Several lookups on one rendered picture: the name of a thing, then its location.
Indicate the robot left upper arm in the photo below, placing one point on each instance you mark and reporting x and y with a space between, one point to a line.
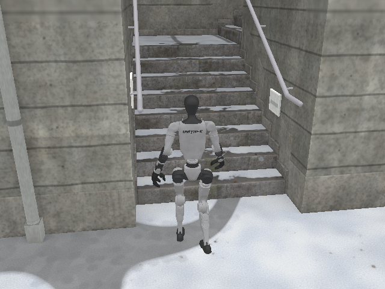
172 128

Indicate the right robot forearm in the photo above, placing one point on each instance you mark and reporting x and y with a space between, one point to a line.
219 155

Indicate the left robot hand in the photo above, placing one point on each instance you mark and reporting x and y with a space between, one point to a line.
155 178

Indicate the left robot foot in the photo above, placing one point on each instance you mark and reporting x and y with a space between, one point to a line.
180 236

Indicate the right robot hand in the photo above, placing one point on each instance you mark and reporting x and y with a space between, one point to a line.
219 166

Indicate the robot right thigh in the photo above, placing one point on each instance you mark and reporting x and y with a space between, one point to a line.
204 187

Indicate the left robot forearm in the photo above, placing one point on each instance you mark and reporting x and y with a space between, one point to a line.
160 163

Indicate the robot right upper arm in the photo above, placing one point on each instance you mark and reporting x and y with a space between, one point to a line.
210 126

